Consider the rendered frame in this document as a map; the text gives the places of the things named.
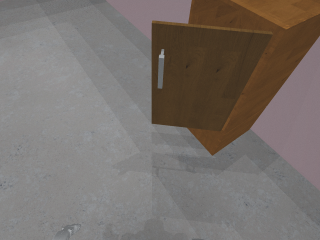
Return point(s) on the handle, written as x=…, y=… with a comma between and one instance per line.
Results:
x=161, y=69

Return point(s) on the robot left hand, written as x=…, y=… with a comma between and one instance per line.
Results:
x=67, y=232

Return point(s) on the cupboard door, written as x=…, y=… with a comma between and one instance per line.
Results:
x=206, y=68

